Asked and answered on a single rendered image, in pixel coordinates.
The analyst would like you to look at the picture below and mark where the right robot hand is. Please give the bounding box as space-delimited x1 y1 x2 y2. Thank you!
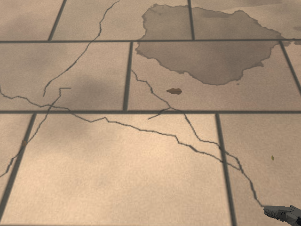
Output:
263 205 301 226

